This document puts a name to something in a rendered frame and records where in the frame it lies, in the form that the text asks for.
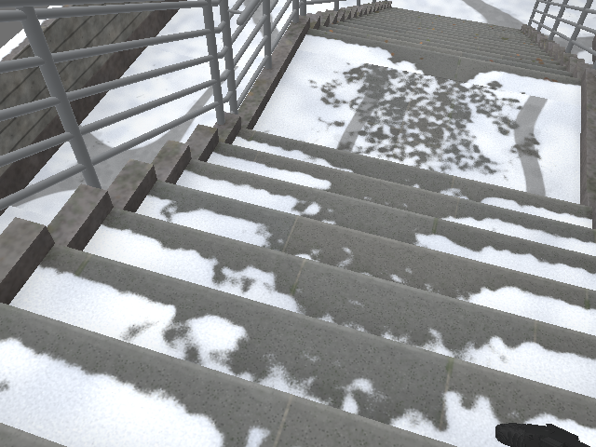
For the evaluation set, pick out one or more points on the right robot hand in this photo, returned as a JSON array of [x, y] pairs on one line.
[[522, 435]]

